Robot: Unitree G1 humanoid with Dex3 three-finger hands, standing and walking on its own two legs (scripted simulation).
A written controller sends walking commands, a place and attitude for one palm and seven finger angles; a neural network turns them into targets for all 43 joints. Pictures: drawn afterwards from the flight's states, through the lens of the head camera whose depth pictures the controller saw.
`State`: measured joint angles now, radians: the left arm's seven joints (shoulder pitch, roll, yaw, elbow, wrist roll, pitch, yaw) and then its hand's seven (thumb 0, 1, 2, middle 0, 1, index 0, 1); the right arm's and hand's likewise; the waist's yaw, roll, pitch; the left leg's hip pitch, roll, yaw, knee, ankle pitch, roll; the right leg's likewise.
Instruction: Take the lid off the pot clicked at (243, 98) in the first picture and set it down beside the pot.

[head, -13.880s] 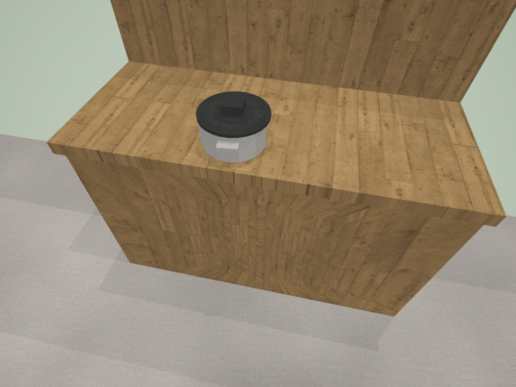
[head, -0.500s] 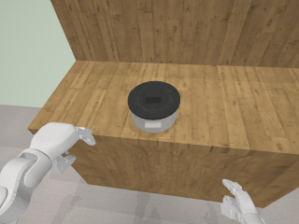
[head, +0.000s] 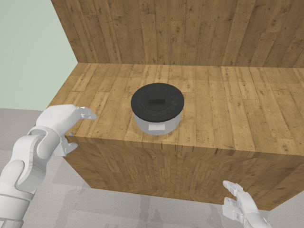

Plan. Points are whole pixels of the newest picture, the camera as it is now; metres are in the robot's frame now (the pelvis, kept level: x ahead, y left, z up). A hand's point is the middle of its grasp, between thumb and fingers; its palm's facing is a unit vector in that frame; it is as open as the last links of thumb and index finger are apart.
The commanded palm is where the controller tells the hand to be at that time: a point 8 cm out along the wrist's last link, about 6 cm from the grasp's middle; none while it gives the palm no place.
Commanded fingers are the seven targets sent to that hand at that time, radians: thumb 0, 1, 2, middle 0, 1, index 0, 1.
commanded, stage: move the open hand above the knob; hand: left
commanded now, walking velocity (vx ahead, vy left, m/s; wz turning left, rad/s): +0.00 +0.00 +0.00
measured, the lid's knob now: (157, 95) +0.51 +0.05 +0.05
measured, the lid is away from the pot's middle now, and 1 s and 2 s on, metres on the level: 0.00 0.00 0.00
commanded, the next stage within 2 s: none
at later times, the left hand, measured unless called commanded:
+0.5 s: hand (99, 111) +0.37 +0.19 +0.12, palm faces -0.22 -0.07 -0.97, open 10.2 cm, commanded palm +0.35 +0.17 +0.18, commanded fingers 0.00 -0.29 1.37 -0.81 -0.08 -0.81 -0.08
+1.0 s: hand (133, 106) +0.40 +0.10 +0.11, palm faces -0.25 -0.01 -0.97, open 10.2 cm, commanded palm +0.41 +0.11 +0.18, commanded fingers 0.00 -0.29 1.37 -0.81 -0.08 -0.81 -0.08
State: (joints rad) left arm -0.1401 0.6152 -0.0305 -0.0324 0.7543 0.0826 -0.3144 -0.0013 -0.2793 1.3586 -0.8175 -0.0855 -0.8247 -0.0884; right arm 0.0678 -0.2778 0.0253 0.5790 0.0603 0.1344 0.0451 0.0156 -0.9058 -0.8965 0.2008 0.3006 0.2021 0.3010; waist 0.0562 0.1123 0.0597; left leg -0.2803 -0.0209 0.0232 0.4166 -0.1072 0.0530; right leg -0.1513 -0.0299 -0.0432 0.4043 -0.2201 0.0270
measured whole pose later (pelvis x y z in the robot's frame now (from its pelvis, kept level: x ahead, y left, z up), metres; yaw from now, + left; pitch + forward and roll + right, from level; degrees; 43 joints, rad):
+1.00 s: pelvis +0.03 -0.02 +0.00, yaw -1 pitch +0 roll +0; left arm -0.51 0.46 -0.35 0.14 0.84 0.23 -0.33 0.00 -0.28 1.37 -0.82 -0.08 -0.83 -0.09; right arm 0.09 -0.29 0.00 0.60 0.07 0.15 0.07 0.02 -0.91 -0.90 0.20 0.30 0.20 0.30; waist 0.01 0.12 0.04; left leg -0.30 -0.01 0.03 0.46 -0.17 0.02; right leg -0.18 -0.02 -0.04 0.47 -0.30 0.00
